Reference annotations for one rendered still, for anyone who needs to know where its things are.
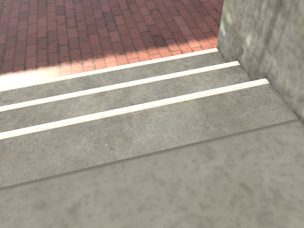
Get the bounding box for stairs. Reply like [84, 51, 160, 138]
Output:
[0, 47, 252, 133]

